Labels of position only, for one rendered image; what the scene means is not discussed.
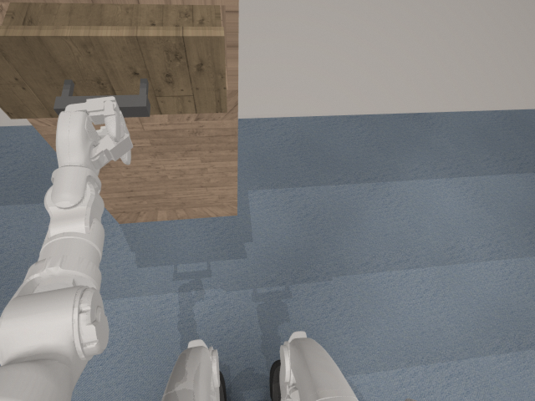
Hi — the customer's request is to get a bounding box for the robot left thigh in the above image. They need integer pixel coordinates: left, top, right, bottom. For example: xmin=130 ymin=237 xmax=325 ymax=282
xmin=161 ymin=346 xmax=220 ymax=401

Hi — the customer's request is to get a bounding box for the drawer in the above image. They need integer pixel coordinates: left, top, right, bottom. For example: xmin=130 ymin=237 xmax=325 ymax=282
xmin=0 ymin=3 xmax=227 ymax=119

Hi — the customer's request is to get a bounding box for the cabinet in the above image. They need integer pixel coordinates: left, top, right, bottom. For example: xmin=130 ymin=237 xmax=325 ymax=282
xmin=0 ymin=0 xmax=239 ymax=224

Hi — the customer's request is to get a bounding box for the left robot upper arm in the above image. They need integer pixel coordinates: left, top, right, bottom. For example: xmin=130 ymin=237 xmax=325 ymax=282
xmin=0 ymin=285 xmax=110 ymax=401

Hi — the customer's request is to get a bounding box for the left robot hand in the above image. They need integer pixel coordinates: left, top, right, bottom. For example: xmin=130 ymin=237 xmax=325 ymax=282
xmin=56 ymin=96 xmax=133 ymax=176

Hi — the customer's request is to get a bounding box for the robot left forearm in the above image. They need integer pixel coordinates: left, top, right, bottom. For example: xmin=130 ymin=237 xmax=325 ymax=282
xmin=0 ymin=165 xmax=104 ymax=366

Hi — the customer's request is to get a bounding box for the robot thigh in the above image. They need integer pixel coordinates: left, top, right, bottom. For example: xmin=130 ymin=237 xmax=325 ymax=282
xmin=161 ymin=346 xmax=220 ymax=401
xmin=280 ymin=338 xmax=359 ymax=401

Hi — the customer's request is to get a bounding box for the robot right thigh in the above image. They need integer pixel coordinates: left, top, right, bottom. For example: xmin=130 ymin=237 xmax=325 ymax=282
xmin=280 ymin=338 xmax=359 ymax=401

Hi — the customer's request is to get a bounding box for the handle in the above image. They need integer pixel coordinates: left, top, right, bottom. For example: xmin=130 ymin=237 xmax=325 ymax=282
xmin=53 ymin=79 xmax=150 ymax=118

